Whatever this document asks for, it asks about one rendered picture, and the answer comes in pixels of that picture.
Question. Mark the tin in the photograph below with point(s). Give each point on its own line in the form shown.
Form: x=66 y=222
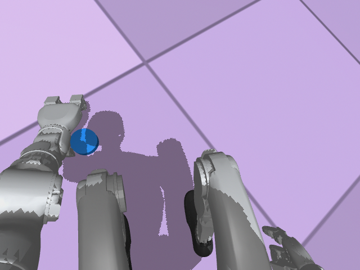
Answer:
x=84 y=141

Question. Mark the right robot hand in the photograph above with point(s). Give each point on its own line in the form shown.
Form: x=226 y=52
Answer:
x=291 y=256

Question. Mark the left robot hand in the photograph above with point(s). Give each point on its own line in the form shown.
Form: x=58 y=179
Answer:
x=67 y=115

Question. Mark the left robot arm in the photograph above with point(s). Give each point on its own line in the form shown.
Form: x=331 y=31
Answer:
x=31 y=196

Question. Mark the right robot foot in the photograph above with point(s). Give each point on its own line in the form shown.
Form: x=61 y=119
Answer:
x=201 y=249

